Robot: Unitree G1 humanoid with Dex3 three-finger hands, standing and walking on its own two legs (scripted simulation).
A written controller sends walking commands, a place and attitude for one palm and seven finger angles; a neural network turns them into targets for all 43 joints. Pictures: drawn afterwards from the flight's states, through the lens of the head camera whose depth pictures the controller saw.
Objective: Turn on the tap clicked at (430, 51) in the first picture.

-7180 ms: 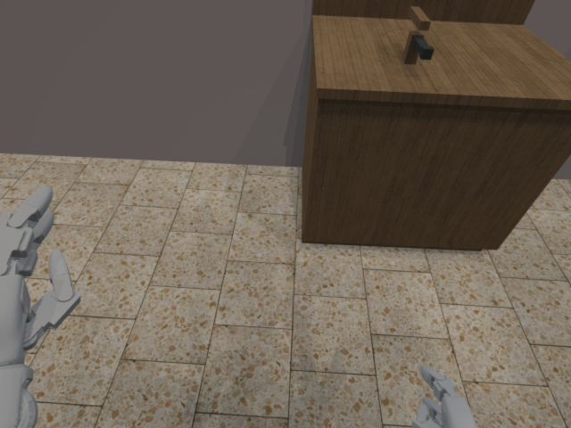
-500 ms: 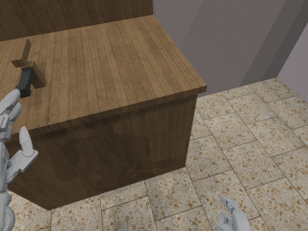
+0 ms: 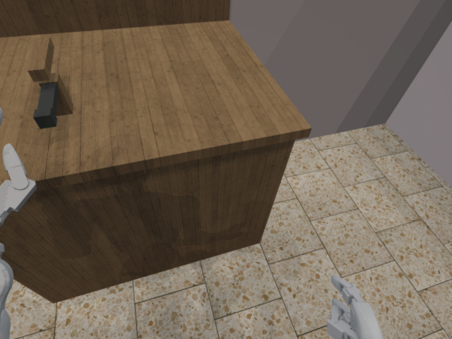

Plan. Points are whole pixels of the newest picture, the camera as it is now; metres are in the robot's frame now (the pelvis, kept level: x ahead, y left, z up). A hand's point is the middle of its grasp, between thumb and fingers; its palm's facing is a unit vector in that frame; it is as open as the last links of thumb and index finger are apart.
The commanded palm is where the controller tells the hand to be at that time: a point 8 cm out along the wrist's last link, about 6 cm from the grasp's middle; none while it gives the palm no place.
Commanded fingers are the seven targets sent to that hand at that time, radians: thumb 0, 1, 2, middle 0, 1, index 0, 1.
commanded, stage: come to a stop and stand still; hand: left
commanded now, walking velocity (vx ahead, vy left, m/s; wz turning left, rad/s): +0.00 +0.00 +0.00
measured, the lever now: (45, 118) +0.44 +0.40 +0.12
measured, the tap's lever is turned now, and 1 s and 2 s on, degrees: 0 0 0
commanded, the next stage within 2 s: look again from close up in 1.32 s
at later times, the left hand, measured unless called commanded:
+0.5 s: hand (8, 231) +0.19 +0.29 +0.17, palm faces +0.46 -0.83 -0.31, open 7.4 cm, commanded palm +0.13 +0.32 +0.18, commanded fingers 0.00 0.90 0.90 -0.20 -0.30 -0.20 -0.30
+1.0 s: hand (45, 199) +0.24 +0.27 +0.16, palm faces +0.43 -0.82 -0.37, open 7.4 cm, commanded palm +0.18 +0.30 +0.18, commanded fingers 0.00 0.90 0.90 -0.20 -0.30 -0.20 -0.30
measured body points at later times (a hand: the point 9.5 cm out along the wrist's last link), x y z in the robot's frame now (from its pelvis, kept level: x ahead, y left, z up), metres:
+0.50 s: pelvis -0.01 +0.03 +0.01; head -0.03 +0.05 +0.46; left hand +0.16 +0.33 +0.18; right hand +0.18 -0.17 -0.05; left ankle +0.05 +0.10 -0.73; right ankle +0.05 -0.11 -0.73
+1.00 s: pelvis +0.04 +0.01 +0.01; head +0.05 +0.02 +0.46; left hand +0.21 +0.31 +0.18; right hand +0.22 -0.19 -0.07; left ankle +0.05 +0.10 -0.73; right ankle +0.05 -0.11 -0.73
